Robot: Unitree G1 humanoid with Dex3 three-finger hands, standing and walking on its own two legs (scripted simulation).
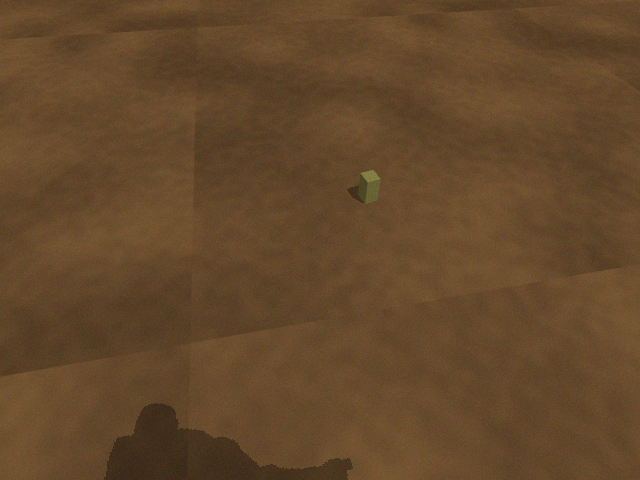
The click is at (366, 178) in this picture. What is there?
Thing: carton on end
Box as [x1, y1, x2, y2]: [358, 170, 380, 203]
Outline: 373,170 360,173 358,194 364,203 376,200 380,179
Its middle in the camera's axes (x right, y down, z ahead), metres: +0.22 -0.26 +1.82
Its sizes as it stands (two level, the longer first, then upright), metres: 0.073 0.067 0.132
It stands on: the floor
